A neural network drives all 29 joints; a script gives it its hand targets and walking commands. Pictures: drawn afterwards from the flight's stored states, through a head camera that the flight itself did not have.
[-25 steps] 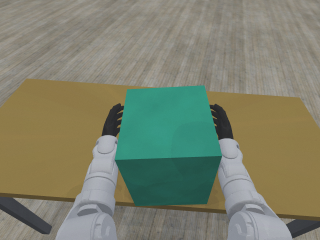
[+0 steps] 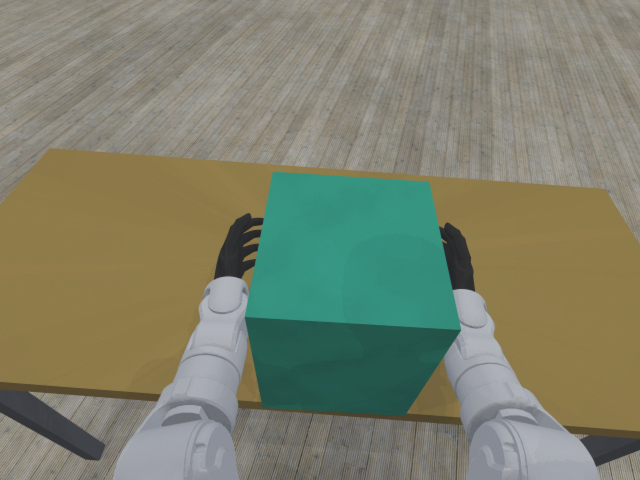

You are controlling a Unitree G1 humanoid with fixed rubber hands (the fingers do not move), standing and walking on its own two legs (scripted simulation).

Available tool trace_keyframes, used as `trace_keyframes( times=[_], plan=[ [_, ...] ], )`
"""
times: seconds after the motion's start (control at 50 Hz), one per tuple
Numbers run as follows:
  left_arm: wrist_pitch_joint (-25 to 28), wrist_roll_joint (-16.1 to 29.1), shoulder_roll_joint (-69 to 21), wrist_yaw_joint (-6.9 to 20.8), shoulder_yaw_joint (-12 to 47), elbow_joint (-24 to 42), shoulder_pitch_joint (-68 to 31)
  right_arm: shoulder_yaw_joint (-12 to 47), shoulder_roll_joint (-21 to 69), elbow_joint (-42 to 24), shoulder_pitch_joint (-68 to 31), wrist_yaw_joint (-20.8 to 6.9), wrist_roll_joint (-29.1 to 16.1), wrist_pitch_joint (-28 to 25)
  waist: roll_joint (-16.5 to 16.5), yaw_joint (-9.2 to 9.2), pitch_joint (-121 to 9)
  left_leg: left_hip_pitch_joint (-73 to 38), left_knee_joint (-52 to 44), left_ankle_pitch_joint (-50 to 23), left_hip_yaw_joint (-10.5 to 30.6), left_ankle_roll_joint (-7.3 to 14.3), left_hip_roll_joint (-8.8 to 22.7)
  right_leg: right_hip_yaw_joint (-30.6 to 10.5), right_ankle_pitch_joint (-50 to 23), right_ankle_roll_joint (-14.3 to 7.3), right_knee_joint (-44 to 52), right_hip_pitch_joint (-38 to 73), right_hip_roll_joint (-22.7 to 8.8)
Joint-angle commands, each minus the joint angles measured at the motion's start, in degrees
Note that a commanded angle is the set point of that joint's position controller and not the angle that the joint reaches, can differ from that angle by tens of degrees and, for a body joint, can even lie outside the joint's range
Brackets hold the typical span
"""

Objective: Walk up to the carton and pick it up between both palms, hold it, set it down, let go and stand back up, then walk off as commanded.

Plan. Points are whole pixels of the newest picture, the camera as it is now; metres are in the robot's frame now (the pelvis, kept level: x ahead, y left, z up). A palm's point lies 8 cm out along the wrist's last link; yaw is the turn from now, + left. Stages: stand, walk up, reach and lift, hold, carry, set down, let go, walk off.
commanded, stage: set down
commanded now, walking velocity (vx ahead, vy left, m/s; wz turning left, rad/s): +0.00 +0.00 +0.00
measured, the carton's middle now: (342, 300) +0.37 -0.01 +0.02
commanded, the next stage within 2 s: none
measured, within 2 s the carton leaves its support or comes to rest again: neither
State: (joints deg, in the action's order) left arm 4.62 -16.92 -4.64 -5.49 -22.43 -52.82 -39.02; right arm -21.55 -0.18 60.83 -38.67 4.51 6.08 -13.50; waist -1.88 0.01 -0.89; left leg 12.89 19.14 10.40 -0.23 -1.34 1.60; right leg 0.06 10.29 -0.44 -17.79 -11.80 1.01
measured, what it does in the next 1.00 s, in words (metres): stands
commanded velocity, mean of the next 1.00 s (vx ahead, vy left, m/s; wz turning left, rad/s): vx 0.00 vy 0.00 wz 0.00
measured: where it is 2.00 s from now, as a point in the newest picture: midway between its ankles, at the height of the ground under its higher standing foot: outside the picture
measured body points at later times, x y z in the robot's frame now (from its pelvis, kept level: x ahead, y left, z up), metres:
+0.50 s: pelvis -0.02 +0.01 +0.00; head +0.02 +0.04 +0.44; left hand +0.37 +0.15 +0.04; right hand +0.38 -0.19 +0.05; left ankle -0.01 +0.13 -0.75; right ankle -0.02 -0.11 -0.75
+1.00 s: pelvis -0.03 +0.01 +0.00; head -0.02 +0.03 +0.45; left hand +0.29 +0.17 +0.03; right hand +0.30 -0.21 +0.04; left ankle -0.01 +0.13 -0.75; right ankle -0.02 -0.11 -0.75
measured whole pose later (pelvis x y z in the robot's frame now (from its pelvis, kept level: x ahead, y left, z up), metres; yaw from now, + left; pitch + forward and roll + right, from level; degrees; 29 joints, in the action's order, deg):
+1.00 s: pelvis -0.03 +0.01 +0.00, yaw +0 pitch +2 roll -1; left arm 5.2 -6.3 -2.5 -7.2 -8.9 -27.9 -11.3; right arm -6.1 -9.5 41.3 -17.1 2.1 -13.0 -10.6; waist -1.8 0.0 -2.6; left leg 14.4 22.7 10.5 -0.2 -0.8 2.4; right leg 0.0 8.2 -0.4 -17.8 -11.8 1.8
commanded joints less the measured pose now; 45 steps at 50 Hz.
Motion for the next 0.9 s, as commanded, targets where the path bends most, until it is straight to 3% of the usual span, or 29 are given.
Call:
trace_keyframes(
  times=[0.0, 0.02, 0.04, 0.12, 0.14, 0.16, 0.22, 0.26, 0.28, 0.34, 0.36, 0.38, 0.4, 0.42, 0.44, 0.46, 0.5, 0.52, 0.54, 0.6, 0.62, 0.66, 0.68, 0.74, 0.76, 0.78, 0.8, 0.82, 0.88],
  plan=[
    [5.2, 9.2, 9.3, -4.0, 11.0, 5.2, -28.5, 12.0, -8.9, -7.0, -28.9, 1.3, -6.0, -3.4, 1.8, -0.65, -33.2, -2.7, 6.3, -18.3, -5.3, -1.9, -1.0, 1.6, -24.8, 2.0, -4.1, 4.6, 2.5],
    [5.5, 9.6, 8.9, -4.3, 12.0, 4.3, -28.6, 12.4, -9.1, -5.3, -28.5, 1.4, -6.9, -3.2, 3.3, -0.36, -32.4, -3.8, 6.7, -17.8, -5.2, -2.2, -0.9, 1.7, -22.8, 1.8, -4.2, 2.8, 2.6],
    [5.7, 9.2, 9.3, -4.8, 11.2, 4.5, -27.9, 13.7, -10.0, -5.7, -28.8, 1.6, -8.2, -3.5, 3.4, -1.55, -35.0, -4.6, 7.7, -20.7, -5.0, -2.6, -0.6, 1.4, -25.7, 1.4, -5.2, 3.3, 3.0],
    [5.0, 10.6, 8.5, -6.0, 13.5, 3.8, -26.7, 14.6, -14.0, -1.0, -28.6, 1.3, -11.0, -3.4, 5.2, -0.24, -35.7, -10.5, 9.8, -26.9, -3.2, -4.0, 0.9, 2.1, -24.7, 0.3, -4.8, -3.0, 4.5],
    [4.6, 10.8, 6.8, -6.0, 15.3, 6.4, -22.0, 15.4, -14.5, -1.6, -25.4, 1.1, -12.3, -3.9, 6.4, 0.33, -36.2, -13.6, 10.4, -30.8, -2.6, -4.6, 1.2, 2.4, -26.1, 0.0, -4.4, -4.0, 5.1],
    [3.8, 10.1, 7.0, -6.3, 14.8, 5.5, -22.2, 15.5, -15.4, 0.6, -26.0, 0.8, -12.6, -3.7, 7.2, -0.18, -34.1, -14.9, 10.8, -31.6, -2.4, -5.0, 1.6, 2.6, -22.5, -0.4, -3.6, -6.5, 5.5],
    [1.9, 10.4, 5.3, -5.7, 15.8, 9.2, -14.3, 17.6, -17.3, 0.4, -19.9, 0.1, -14.6, -3.8, 5.6, 0.38, -31.7, -16.4, 10.1, -31.4, -1.7, -4.7, 1.8, 3.0, -23.2, -0.6, -2.5, -5.5, 5.7],
    [1.5, 10.9, 6.4, -5.4, 15.6, 10.8, -14.1, 18.0, -17.9, -1.1, -19.7, -0.1, -15.3, -4.1, 5.3, 0.33, -31.1, -14.8, 9.6, -30.0, -1.9, -4.4, 1.2, 2.7, -23.6, -0.3, -2.4, -4.1, 5.5],
    [1.4, 11.0, 7.0, -5.6, 15.7, 10.2, -17.9, 17.1, -19.7, -0.8, -23.8, -0.6, -15.5, -3.5, 5.6, 0.17, -30.6, -13.2, 9.2, -27.0, -2.2, -4.3, 1.2, 2.8, -20.3, -0.3, -2.4, -5.5, 5.4],
    [0.2, 11.1, 6.6, -4.9, 15.7, 11.8, -11.2, 18.4, -20.3, -0.8, -17.6, -1.6, -15.8, -3.0, 3.9, 0.29, -27.5, -13.4, 7.6, -23.1, -1.9, -3.7, 1.0, 3.1, -18.8, -0.3, -1.3, -3.4, 5.1],
    [0.9, 12.9, 6.6, -5.0, 17.5, 12.7, -13.5, 17.9, -20.5, -2.4, -19.5, -1.9, -16.1, -2.9, 4.2, 1.32, -29.5, -13.4, 7.7, -21.9, -1.5, -3.6, 0.9, 3.2, -17.5, -0.7, -1.3, -4.3, 5.0],
    [1.6, 12.5, 7.6, -4.9, 16.2, 13.5, -12.6, 18.6, -19.0, -3.9, -16.9, -1.8, -16.1, -3.3, 4.2, 0.12, -29.9, -12.9, 7.6, -21.1, -2.4, -3.1, 0.5, 2.6, -17.8, -0.2, -1.8, -3.4, 4.7],
    [2.0, 12.9, 7.4, -4.8, 16.9, 14.6, -12.2, 19.0, -19.0, -3.5, -16.1, -2.2, -16.7, -2.7, 4.0, 0.6, -28.6, -12.2, 7.3, -19.9, -2.1, -3.0, 0.4, 2.4, -17.6, -0.1, -1.5, -3.1, 4.4],
    [2.2, 12.8, 8.7, -4.6, 15.7, 14.2, -10.9, 20.1, -18.8, -5.0, -16.1, -2.2, -17.3, -2.7, 2.5, -0.44, -28.6, -10.8, 7.2, -19.7, -2.4, -2.4, 0.1, 1.8, -18.7, 0.4, -2.2, -1.5, 4.0],
    [2.3, 12.6, 8.2, -4.3, 16.6, 14.5, -8.5, 19.9, -19.1, -3.2, -13.3, -2.3, -17.2, -2.8, 3.1, 1.03, -27.7, -12.3, 7.0, -20.4, -1.9, -2.5, 0.2, 2.2, -19.3, 0.3, -1.8, -1.5, 4.1],
    [2.6, 12.7, 8.0, -3.9, 17.1, 15.8, -6.9, 19.7, -19.0, -3.7, -10.7, -2.5, -16.9, -3.3, 3.4, 1.72, -29.3, -13.3, 7.1, -21.6, -1.6, -2.8, 0.2, 2.3, -20.6, 0.2, -1.9, -1.2, 4.2],
    [3.2, 12.5, 8.8, -3.1, 16.5, 19.5, -3.3, 22.1, -18.1, -7.2, -7.8, -2.3, -18.5, -4.4, 3.7, 0.65, -29.2, -14.4, 7.4, -25.2, -1.9, -2.4, -0.3, 1.6, -24.4, 0.7, -2.4, 1.4, 3.9],
    [3.6, 13.2, 9.0, -2.8, 17.1, 20.4, -3.4, 21.5, -19.0, -9.4, -8.5, -2.2, -18.9, -4.8, 3.4, 1.2, -29.4, -13.1, 7.3, -23.4, -2.2, -2.2, -0.7, 1.7, -23.6, 0.9, -2.4, 1.8, 3.8],
    [3.5, 13.0, 9.6, -2.3, 15.9, 19.1, -1.1, 21.8, -18.4, -11.0, -7.9, -1.9, -18.8, -4.7, 1.4, 0.07, -27.7, -12.2, 6.7, -21.6, -2.1, -1.4, -0.9, 1.0, -22.7, 1.3, -2.1, 2.6, 3.4],
    [4.1, 14.3, 9.5, -1.9, 18.1, 23.5, -0.3, 21.7, -19.7, -15.1, -7.6, -2.2, -19.6, -4.4, 1.8, 1.35, -27.9, -12.4, 6.4, -19.8, -1.7, -1.4, -0.9, 1.1, -19.7, 0.9, -2.0, 2.5, 3.4],
    [4.2, 14.9, 9.3, -1.9, 18.1, 23.7, -0.8, 21.7, -19.0, -16.3, -7.3, -2.3, -19.7, -3.8, 2.4, 0.44, -27.5, -11.4, 5.7, -17.9, -2.5, -1.4, -1.0, 0.9, -17.3, 0.9, -1.8, 2.2, 3.3],
    [4.2, 15.3, 8.6, -1.1, 18.9, 28.4, 6.9, 22.6, -18.8, -20.2, -1.2, -2.4, -20.4, -4.3, 1.4, 1.03, -27.3, -13.8, 5.4, -20.7, -1.8, -1.0, -1.0, 0.9, -21.2, 1.0, -1.7, 4.4, 3.3],
    [3.7, 14.7, 9.5, -1.0, 18.1, 26.6, 6.6, 22.6, -19.6, -19.7, -1.0, -2.4, -20.5, -3.8, 1.3, 0.07, -23.7, -12.6, 5.0, -19.2, -2.1, -0.9, -1.2, 0.8, -18.5, 1.2, -1.6, 3.4, 3.3],
    [3.0, 16.2, 9.1, -1.0, 19.9, 28.8, 7.4, 20.9, -19.0, -22.2, 0.4, -2.5, -19.0, -2.3, 1.4, 1.13, -21.6, -11.5, 3.3, -13.0, -2.0, -0.5, -1.4, 0.5, -11.5, 0.7, 0.0, 3.0, 2.7],
    [2.8, 16.2, 8.2, -0.9, 20.1, 29.7, 11.0, 21.7, -18.3, -23.2, 3.5, -2.7, -19.5, -1.7, 0.7, 0.75, -19.9, -12.8, 2.9, -14.3, -2.1, -0.5, -1.2, 0.7, -12.3, 0.5, 0.3, 3.4, 2.8],
    [3.0, 16.9, 8.7, -1.1, 21.2, 30.7, 7.2, 20.0, -18.9, -24.5, 0.9, -2.9, -19.0, -1.2, 1.3, 1.75, -22.2, -12.3, 2.8, -13.2, -1.9, -0.7, -1.2, 0.8, -10.4, 0.3, 0.3, 1.9, 3.0],
    [2.5, 16.5, 8.7, -1.0, 20.7, 32.4, 13.5, 21.4, -18.5, -26.0, 7.6, -3.0, -19.4, -1.2, 1.1, 0.73, -19.6, -13.3, 2.4, -14.3, -1.9, -0.5, -1.2, 0.6, -11.7, 0.4, 0.2, 4.7, 2.6],
    [2.3, 16.5, 10.3, -0.9, 20.0, 30.2, 9.2, 20.4, -18.3, -26.6, 3.6, -2.6, -18.7, -0.4, 0.6, 0.8, -19.4, -10.7, 2.0, -12.1, -2.4, -0.3, -1.7, 0.1, -9.2, 0.6, 0.4, 3.4, 2.6],
    [1.8, 17.4, 9.4, -1.1, 21.0, 32.0, 12.6, 19.6, -18.4, -28.8, 6.3, -3.1, -18.5, 0.6, 1.1, 0.72, -18.5, -11.1, 1.1, -10.3, -2.3, -0.3, -1.5, 0.4, -6.4, -0.2, 1.0, 3.5, 2.5]
  ],
)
